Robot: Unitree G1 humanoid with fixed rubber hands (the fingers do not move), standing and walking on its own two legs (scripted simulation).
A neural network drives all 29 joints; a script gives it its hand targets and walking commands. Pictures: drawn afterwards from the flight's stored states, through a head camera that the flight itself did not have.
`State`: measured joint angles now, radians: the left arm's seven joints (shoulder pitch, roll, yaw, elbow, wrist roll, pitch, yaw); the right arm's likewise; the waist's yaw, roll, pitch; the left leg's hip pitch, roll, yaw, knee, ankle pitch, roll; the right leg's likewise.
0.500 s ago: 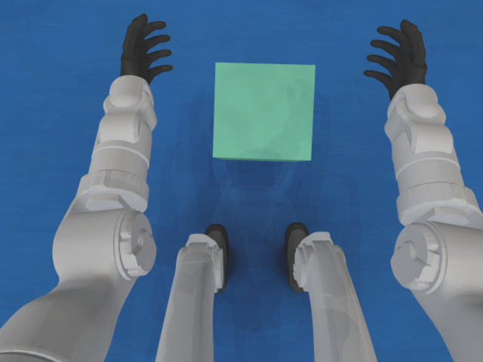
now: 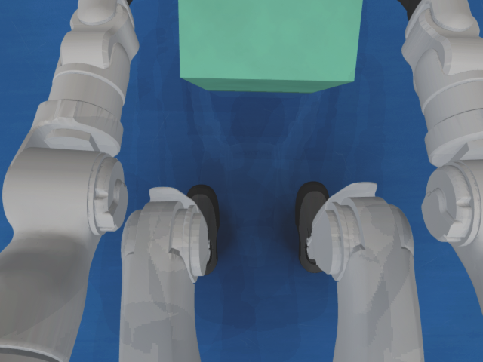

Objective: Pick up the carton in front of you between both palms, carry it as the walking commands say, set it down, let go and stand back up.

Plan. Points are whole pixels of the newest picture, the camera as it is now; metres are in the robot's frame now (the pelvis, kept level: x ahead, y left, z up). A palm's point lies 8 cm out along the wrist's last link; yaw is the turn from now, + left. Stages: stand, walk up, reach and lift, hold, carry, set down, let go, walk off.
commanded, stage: reach and lift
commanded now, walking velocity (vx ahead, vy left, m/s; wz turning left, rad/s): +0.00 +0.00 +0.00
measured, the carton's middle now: (264, 19) +0.55 -0.01 -0.27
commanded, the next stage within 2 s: none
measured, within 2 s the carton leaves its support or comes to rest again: leaves its support in 1.00 s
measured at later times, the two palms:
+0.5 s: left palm out of the picture +0.56 +0.17 -0.20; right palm (400, 2) +0.55 -0.18 -0.20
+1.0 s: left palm out of the picture +0.56 +0.14 -0.20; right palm out of the picture +0.55 -0.16 -0.19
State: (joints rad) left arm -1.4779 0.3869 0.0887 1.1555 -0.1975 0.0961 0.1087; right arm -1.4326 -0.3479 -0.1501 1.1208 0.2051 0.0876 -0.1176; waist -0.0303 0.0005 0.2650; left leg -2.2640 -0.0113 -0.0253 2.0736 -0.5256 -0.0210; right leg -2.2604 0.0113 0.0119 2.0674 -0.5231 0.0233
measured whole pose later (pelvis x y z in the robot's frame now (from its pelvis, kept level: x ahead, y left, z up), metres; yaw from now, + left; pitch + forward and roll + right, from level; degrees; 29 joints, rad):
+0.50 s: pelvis +0.01 +0.00 -0.03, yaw +0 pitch +38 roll -1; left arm -1.50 0.37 0.04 1.20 -0.23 0.04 0.11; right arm -1.46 -0.34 -0.10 1.17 0.23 0.03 -0.12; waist -0.03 0.00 0.34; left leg -2.28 -0.02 -0.02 2.20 -0.58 -0.02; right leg -2.27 0.01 0.02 2.19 -0.58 0.03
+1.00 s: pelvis +0.00 +0.00 -0.04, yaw +0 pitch +36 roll +0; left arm -1.48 0.29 0.14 1.04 -0.12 0.19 0.12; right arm -1.46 -0.28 -0.19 1.02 0.14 0.20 -0.11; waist -0.02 -0.01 0.36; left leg -2.30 -0.02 -0.02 2.23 -0.56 -0.02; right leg -2.30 0.02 0.02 2.23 -0.56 0.03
